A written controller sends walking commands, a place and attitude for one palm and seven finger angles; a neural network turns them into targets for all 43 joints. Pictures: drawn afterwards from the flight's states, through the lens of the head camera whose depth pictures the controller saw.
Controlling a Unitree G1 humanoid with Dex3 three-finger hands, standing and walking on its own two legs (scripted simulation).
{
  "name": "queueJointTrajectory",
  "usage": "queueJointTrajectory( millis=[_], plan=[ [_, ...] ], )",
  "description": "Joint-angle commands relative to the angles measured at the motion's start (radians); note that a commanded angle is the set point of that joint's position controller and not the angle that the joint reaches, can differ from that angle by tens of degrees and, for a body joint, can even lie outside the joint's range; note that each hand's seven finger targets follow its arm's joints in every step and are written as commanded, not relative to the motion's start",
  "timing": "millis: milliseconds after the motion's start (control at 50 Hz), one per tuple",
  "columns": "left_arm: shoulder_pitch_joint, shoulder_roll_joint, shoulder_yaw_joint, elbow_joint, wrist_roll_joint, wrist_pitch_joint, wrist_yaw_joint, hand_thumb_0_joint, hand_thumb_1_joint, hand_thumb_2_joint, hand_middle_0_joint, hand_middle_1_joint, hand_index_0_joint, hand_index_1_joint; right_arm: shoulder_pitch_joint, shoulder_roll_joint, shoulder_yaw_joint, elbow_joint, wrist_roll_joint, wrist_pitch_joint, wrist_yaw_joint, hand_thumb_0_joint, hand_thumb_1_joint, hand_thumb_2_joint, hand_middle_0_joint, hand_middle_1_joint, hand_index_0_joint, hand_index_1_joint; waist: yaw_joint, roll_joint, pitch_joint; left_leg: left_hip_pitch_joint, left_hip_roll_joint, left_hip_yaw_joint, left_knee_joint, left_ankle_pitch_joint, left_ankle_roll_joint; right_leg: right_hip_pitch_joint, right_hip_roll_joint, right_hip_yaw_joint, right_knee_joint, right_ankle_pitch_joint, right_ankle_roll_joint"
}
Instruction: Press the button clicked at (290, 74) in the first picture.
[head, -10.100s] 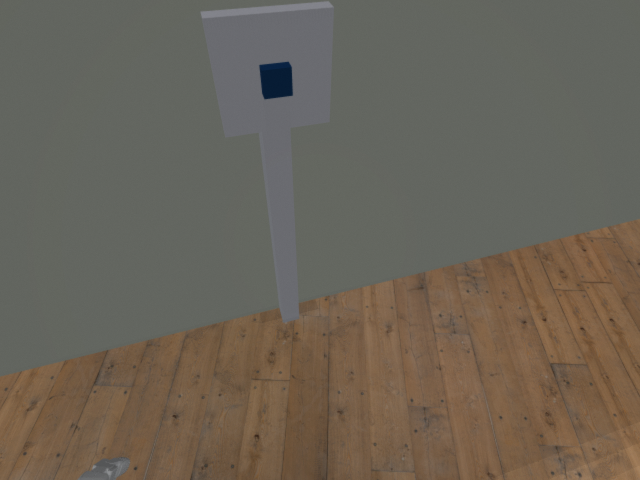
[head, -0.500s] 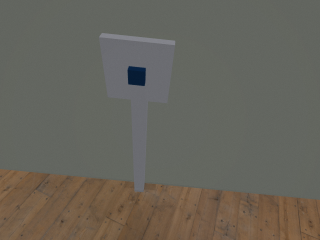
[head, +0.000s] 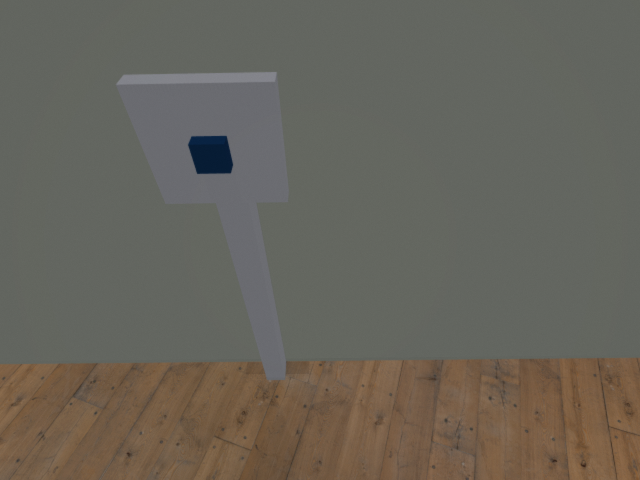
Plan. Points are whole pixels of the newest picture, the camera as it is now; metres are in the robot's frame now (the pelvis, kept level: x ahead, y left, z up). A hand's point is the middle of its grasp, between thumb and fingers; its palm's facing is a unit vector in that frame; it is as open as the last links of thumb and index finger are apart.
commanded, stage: come to a stop and stand still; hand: left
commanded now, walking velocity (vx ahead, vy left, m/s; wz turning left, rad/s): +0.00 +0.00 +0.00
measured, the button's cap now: (212, 153) +0.53 +0.18 +0.14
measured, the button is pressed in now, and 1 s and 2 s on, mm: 0 0 0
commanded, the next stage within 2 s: look again from close up in 0.36 s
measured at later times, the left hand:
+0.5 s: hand out of the picture -0.04 +0.13 -0.17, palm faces +0.06 -0.98 -0.17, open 7.3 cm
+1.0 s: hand out of the picture -0.02 +0.22 -0.17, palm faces +0.00 -0.98 -0.21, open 7.3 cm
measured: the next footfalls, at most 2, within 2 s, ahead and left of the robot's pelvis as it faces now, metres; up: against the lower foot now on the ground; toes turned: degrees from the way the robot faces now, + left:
left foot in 1.62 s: +0.13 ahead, +0.08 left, +0.00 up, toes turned +3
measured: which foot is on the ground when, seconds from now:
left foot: down 0.00-1.00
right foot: down 0.00-1.00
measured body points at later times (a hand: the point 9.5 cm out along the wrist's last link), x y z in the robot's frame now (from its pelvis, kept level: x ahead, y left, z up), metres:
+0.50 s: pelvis -0.01 -0.01 +0.00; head +0.00 -0.02 +0.45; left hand -0.05 +0.19 -0.16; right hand -0.01 -0.23 -0.16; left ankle -0.04 +0.14 -0.73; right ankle -0.03 -0.09 -0.74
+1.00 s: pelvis -0.03 +0.04 +0.00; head -0.03 +0.04 +0.45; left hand -0.02 +0.27 -0.16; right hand -0.05 -0.16 -0.16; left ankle -0.04 +0.12 -0.74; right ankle -0.03 -0.08 -0.74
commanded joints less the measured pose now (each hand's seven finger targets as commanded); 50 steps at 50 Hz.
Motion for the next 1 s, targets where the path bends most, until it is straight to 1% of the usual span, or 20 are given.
queueJointTrajectory(
  millis=[0,120,220,300,380,420,440,460,480,500,520,540,580,600,620,660,680,740,840,980],
  plan=[
    [0.095,0.07,0.005,-0.015,-0.008,-0.008,0.0,0.0,0.9,0.9,-0.2,-0.3,-0.2,-0.3,0.06,-0.055,-0.005,-0.011,0.001,-0.01,-0.008,0.0,-0.9,-0.9,0.2,0.3,0.2,0.3,0.03,-0.046,0.1,-0.042,0.055,-0.032,-0.046,0.23,0.033,-0.01,-0.137,0.106,-0.103,0.382,0.006],
    [0.092,0.082,0.006,-0.021,-0.005,-0.007,0.0,0.0,0.9,0.9,-0.2,-0.3,-0.2,-0.3,0.029,-0.062,-0.008,-0.022,0.0,0.002,-0.008,0.0,-0.9,-0.9,0.2,0.3,0.2,0.3,0.026,-0.046,0.11,-0.02,0.048,-0.023,-0.041,0.166,0.027,-0.037,-0.14,0.133,-0.152,0.308,0.009],
    [0.099,0.087,0.01,-0.022,-0.004,-0.012,0.003,0.0,0.9,0.9,-0.2,-0.3,-0.2,-0.3,0.019,-0.068,-0.011,-0.032,0.001,0.005,-0.008,0.0,-0.9,-0.9,0.2,0.3,0.2,0.3,0.021,-0.069,0.079,-0.009,0.043,-0.017,-0.032,0.149,0.023,-0.017,-0.144,0.14,-0.17,0.322,0.021],
    [0.107,0.079,0.009,-0.019,-0.003,-0.012,0.001,0.0,0.9,0.9,-0.2,-0.3,-0.2,-0.3,0.009,-0.071,-0.01,-0.034,0.002,0.002,-0.009,0.0,-0.9,-0.9,0.2,0.3,0.2,0.3,0.023,-0.041,0.084,0.002,0.046,-0.022,-0.039,0.16,0.024,-0.029,-0.139,0.135,-0.176,0.294,0.019],
    [0.12,0.073,0.007,-0.014,-0.002,-0.015,0.002,0.0,0.9,0.9,-0.2,-0.3,-0.2,-0.3,0.005,-0.076,-0.01,-0.036,0.002,-0.002,-0.01,0.0,-0.9,-0.9,0.2,0.3,0.2,0.3,0.025,-0.036,0.068,0.014,0.052,-0.024,-0.042,0.183,0.025,-0.017,-0.135,0.129,-0.166,0.336,0.017],
    [0.124,0.07,0.007,-0.011,-0.003,-0.015,0.001,0.0,0.9,0.9,-0.2,-0.3,-0.2,-0.3,0.006,-0.075,-0.008,-0.033,0.002,-0.002,-0.011,0.0,-0.9,-0.9,0.2,0.3,0.2,0.3,0.025,-0.031,0.086,0.006,0.053,-0.026,-0.049,0.177,0.025,-0.025,-0.134,0.127,-0.168,0.314,0.015],
    [0.228,0.12,0.019,0.011,0.015,-0.047,0.041,0.0,0.9,0.9,-0.2,-0.3,-0.2,-0.3,-0.133,-0.104,-0.012,-0.118,0.01,-0.022,0.005,0.0,-0.9,-0.9,0.2,0.3,0.2,0.3,0.091,-0.157,0.129,-0.204,0.015,0.04,0.241,-0.023,0.002,0.012,-0.219,0.245,-0.127,0.985,0.139],
    [0.224,0.14,0.021,-0.031,0.021,-0.058,0.038,0.0,0.9,0.9,-0.2,-0.3,-0.2,-0.3,-0.057,-0.066,-0.012,-0.161,0.008,-0.007,0.005,0.0,-0.9,-0.9,0.2,0.3,0.2,0.3,0.026,-0.104,0.036,-0.209,-0.001,-0.062,0.305,-0.1,0.041,0.069,-0.271,0.242,-0.084,1.038,0.106],
    [0.176,0.14,0.024,-0.042,0.019,-0.058,0.03,0.0,0.9,0.9,-0.2,-0.3,-0.2,-0.3,-0.054,-0.06,-0.014,-0.156,0.006,-0.002,0.008,0.0,-0.9,-0.9,0.2,0.3,0.2,0.3,0.024,-0.029,0.023,-0.189,0.011,-0.054,0.308,-0.09,0.052,0.054,-0.28,0.215,-0.09,0.946,0.052],
    [0.143,0.131,0.019,-0.051,0.02,-0.053,0.023,0.0,0.9,0.9,-0.2,-0.3,-0.2,-0.3,-0.043,-0.05,-0.011,-0.158,0.012,-0.006,0.011,0.0,-0.9,-0.9,0.2,0.3,0.2,0.3,0.017,-0.029,-0.008,-0.164,0.019,-0.039,0.274,-0.108,0.05,0.023,-0.255,0.184,-0.097,0.677,-0.044],
    [0.12,0.12,0.014,-0.077,0.022,-0.05,0.015,0.0,0.9,0.9,-0.2,-0.3,-0.2,-0.3,-0.03,-0.047,-0.009,-0.164,0.009,-0.01,0.015,0.0,-0.9,-0.9,0.2,0.3,0.2,0.3,0.012,-0.058,-0.019,-0.137,-0.006,-0.02,0.217,-0.087,0.041,-0.002,-0.226,0.169,-0.1,0.537,-0.072],
    [0.098,0.115,0.014,-0.089,0.02,-0.045,0.013,0.0,0.9,0.9,-0.2,-0.3,-0.2,-0.3,-0.006,-0.048,-0.008,-0.159,0.006,-0.014,0.015,0.0,-0.9,-0.9,0.2,0.3,0.2,0.3,0.003,-0.103,-0.025,-0.098,-0.015,-0.014,0.151,-0.049,0.039,-0.025,-0.207,0.151,-0.096,0.406,-0.073],
    [0.074,0.094,0.009,-0.097,0.013,-0.031,0.009,0.0,0.9,0.9,-0.2,-0.3,-0.2,-0.3,0.042,-0.063,-0.007,-0.149,0.0,-0.022,0.017,0.0,-0.9,-0.9,0.2,0.3,0.2,0.3,-0.006,-0.083,0.013,-0.037,-0.001,-0.038,0.047,0.043,0.048,-0.118,-0.15,0.118,-0.071,0.108,-0.038],
    [0.082,0.067,0.003,-0.095,0.007,-0.023,0.006,0.0,0.9,0.9,-0.2,-0.3,-0.2,-0.3,0.04,-0.091,-0.006,-0.151,-0.006,-0.028,0.016,0.0,-0.9,-0.9,0.2,0.3,0.2,0.3,0.006,-0.021,0.05,-0.063,0.035,-0.085,0.014,0.074,0.066,-0.159,-0.115,0.118,-0.062,0.0,-0.018],
    [0.086,0.055,0.002,-0.1,0.005,-0.018,0.005,0.0,0.9,0.9,-0.2,-0.3,-0.2,-0.3,0.037,-0.109,-0.005,-0.158,-0.01,-0.03,0.013,0.0,-0.9,-0.9,0.2,0.3,0.2,0.3,0.016,0.002,0.084,-0.127,0.078,-0.126,-0.025,0.066,0.086,-0.149,-0.086,0.107,-0.054,-0.023,-0.007],
    [0.09,0.06,-0.001,-0.093,0.008,-0.01,-0.001,0.0,0.9,0.9,-0.2,-0.3,-0.2,-0.3,0.004,-0.119,-0.001,-0.161,-0.01,-0.033,0.01,0.0,-0.9,-0.9,0.2,0.3,0.2,0.3,0.036,0.111,0.103,-0.178,0.084,-0.162,-0.085,0.055,0.098,-0.093,-0.07,0.076,-0.005,0.025,0.001],
    [0.099,0.064,-0.002,-0.093,0.011,-0.008,-0.003,0.0,0.9,0.9,-0.2,-0.3,-0.2,-0.3,-0.002,-0.123,0.0,-0.166,-0.008,-0.034,0.009,0.0,-0.9,-0.9,0.2,0.3,0.2,0.3,0.046,0.121,0.115,-0.207,0.089,-0.174,-0.106,0.042,0.107,-0.073,-0.066,0.066,0.004,0.027,0.006],
    [0.102,0.066,-0.008,-0.087,0.011,-0.004,-0.009,0.0,0.9,0.9,-0.2,-0.3,-0.2,-0.3,-0.005,-0.136,0.003,-0.17,-0.006,-0.036,0.008,0.0,-0.9,-0.9,0.2,0.3,0.2,0.3,0.05,0.021,0.128,-0.218,0.079,-0.179,-0.14,-0.033,0.111,-0.067,-0.072,0.067,-0.002,0.043,0.009],
    [0.093,0.077,-0.01,-0.088,0.01,-0.003,-0.012,0.0,0.9,0.9,-0.2,-0.3,-0.2,-0.3,0.011,-0.141,0.006,-0.155,-0.006,-0.039,0.009,0.0,-0.9,-0.9,0.2,0.3,0.2,0.3,0.05,-0.007,0.116,-0.195,0.07,-0.174,-0.157,-0.04,0.112,-0.067,-0.085,0.07,-0.009,0.055,0.013],
    [0.092,0.082,-0.01,-0.081,0.009,-0.005,-0.011,0.0,0.9,0.9,-0.2,-0.3,-0.2,-0.3,0.023,-0.131,0.01,-0.13,-0.005,-0.041,0.008,0.0,-0.9,-0.9,0.2,0.3,0.2,0.3,0.043,-0.014,0.085,-0.149,0.059,-0.151,-0.139,0.03,0.109,-0.06,-0.097,0.078,-0.019,0.089,0.014]
  ],
)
